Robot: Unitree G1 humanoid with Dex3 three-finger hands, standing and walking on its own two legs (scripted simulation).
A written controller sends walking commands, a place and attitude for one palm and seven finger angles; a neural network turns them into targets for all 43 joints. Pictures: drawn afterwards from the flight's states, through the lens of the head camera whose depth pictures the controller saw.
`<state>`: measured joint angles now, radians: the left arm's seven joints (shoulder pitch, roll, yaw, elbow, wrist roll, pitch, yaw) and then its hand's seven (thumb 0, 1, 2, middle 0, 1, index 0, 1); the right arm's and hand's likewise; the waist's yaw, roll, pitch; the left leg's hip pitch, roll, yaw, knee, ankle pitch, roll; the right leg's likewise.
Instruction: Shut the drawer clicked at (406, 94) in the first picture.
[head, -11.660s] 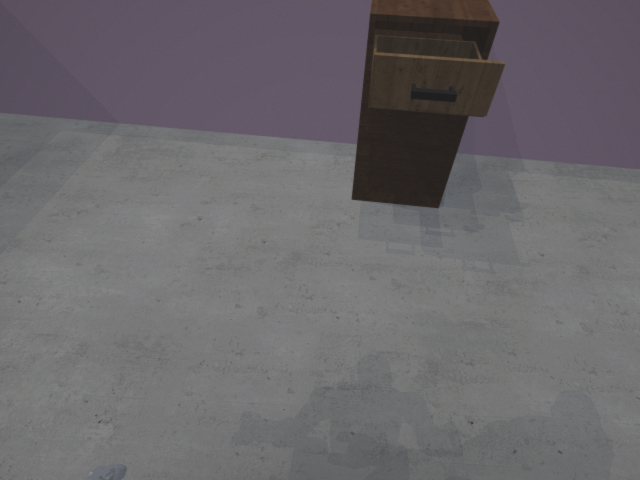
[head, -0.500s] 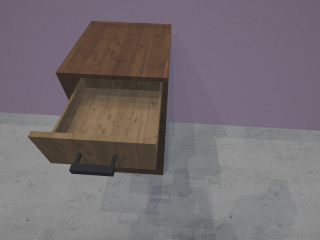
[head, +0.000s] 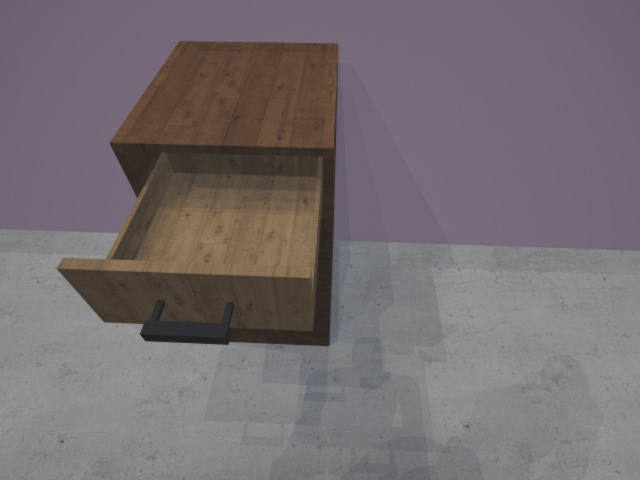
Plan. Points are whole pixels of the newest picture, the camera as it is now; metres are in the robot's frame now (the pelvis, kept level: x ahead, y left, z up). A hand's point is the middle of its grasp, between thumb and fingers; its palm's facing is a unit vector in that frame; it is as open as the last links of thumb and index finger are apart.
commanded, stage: look again from close up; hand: left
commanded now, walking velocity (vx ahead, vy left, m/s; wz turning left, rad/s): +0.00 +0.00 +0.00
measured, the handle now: (190, 319) +0.35 +0.22 -0.05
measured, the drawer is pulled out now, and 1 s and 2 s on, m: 0.27 0.27 0.27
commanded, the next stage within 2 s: raise the hand and make a fist in 0.38 s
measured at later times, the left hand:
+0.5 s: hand out of the picture +0.02 +0.21 -0.17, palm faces +0.01 -0.98 -0.21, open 7.3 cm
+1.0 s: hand out of the picture +0.12 +0.19 -0.04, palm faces +0.12 -0.99 -0.05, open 5.4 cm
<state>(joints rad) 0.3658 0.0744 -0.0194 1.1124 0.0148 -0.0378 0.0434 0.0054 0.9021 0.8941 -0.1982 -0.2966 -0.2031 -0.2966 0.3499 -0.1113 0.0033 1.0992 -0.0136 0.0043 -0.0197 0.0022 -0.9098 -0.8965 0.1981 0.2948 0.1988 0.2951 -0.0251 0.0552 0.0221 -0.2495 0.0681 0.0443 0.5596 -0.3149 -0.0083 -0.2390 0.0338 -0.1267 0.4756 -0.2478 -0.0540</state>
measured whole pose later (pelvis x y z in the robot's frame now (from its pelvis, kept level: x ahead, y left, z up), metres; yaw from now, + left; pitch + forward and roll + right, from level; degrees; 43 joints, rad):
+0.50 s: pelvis +0.01 +0.04 +0.01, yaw +0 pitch -1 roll +0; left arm 0.29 0.15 -0.01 1.08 0.01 -0.02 0.04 0.01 0.91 0.89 -0.20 -0.30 -0.20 -0.30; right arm 0.30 -0.15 0.03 1.10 -0.01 -0.02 -0.02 0.00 -0.91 -0.90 0.20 0.29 0.20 0.30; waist 0.00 0.02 0.02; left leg -0.16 -0.02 0.09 0.45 -0.28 0.04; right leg -0.20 -0.05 -0.08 0.46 -0.25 0.01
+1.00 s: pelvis -0.02 +0.00 -0.08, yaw +2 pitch +13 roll -1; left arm 0.64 0.19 0.14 -0.09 -0.24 -0.49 -0.25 0.02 0.90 0.89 -0.55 -0.68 -0.55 -0.68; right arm 0.11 -0.23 -0.05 0.46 0.02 -0.24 -0.02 0.01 -0.91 -0.90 0.20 0.29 0.20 0.30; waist 0.05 -0.02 -0.15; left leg -0.85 0.04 0.00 1.17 -0.55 -0.01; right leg -0.84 -0.04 -0.16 1.13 -0.52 -0.06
